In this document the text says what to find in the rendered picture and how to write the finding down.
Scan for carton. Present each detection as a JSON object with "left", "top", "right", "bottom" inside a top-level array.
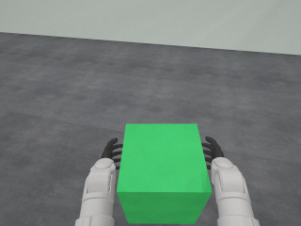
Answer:
[{"left": 117, "top": 123, "right": 213, "bottom": 224}]

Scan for left robot hand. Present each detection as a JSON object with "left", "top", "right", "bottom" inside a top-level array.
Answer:
[{"left": 101, "top": 137, "right": 123, "bottom": 170}]

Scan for right robot hand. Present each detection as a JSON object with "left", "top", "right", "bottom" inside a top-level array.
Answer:
[{"left": 201, "top": 137, "right": 224, "bottom": 170}]

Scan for right robot forearm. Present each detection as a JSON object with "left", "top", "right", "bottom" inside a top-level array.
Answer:
[{"left": 211, "top": 157, "right": 261, "bottom": 226}]

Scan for left robot forearm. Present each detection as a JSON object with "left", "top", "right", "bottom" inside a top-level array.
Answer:
[{"left": 74, "top": 158, "right": 117, "bottom": 226}]

